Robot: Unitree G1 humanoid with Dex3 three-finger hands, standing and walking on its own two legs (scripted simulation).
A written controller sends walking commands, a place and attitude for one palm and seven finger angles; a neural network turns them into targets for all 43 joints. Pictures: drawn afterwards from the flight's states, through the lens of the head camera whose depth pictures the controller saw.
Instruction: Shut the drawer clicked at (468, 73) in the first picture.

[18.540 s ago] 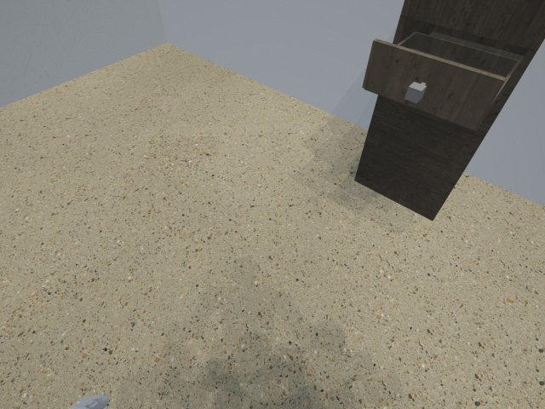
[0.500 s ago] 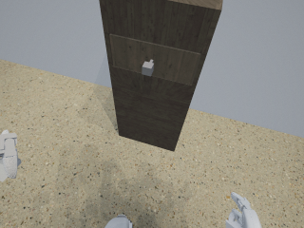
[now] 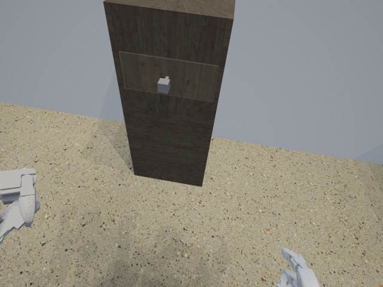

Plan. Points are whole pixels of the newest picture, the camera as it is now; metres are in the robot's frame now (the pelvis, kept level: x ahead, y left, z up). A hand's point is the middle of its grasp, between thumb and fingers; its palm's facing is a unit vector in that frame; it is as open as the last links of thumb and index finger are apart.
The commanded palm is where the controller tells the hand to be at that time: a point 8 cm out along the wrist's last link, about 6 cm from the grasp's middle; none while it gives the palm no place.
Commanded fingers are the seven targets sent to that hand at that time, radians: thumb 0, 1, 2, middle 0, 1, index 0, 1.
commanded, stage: stop stepping back and stand still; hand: left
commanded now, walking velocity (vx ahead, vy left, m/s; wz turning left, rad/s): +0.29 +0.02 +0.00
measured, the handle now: (165, 83) +0.83 +0.17 -0.03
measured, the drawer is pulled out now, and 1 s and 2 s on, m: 0.00 0.00 0.00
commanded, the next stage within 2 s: let the arm hang, fingers relaxed in 0.42 s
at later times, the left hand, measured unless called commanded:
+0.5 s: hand (40, 212) +0.18 +0.24 +0.17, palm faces +0.38 -0.82 -0.42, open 3.3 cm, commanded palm none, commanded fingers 0.00 0.90 0.90 -1.40 -1.60 -1.40 -1.60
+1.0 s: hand out of the picture -0.08 +0.23 -0.17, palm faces +0.02 -0.97 -0.24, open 4.3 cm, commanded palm none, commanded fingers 0.00 0.90 0.90 -0.40 -0.52 -0.40 -0.52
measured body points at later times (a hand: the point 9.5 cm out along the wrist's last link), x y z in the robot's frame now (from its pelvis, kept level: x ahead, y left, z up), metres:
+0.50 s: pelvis -0.02 +0.00 +0.00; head -0.04 +0.00 +0.45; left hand +0.15 +0.28 +0.19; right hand +0.11 -0.26 -0.09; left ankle +0.04 +0.12 -0.73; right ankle -0.03 -0.09 -0.73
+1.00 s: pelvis -0.03 +0.02 +0.01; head +0.00 +0.04 +0.46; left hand -0.08 +0.28 -0.15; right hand -0.01 -0.23 -0.14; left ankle +0.04 +0.12 -0.73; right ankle -0.03 -0.09 -0.73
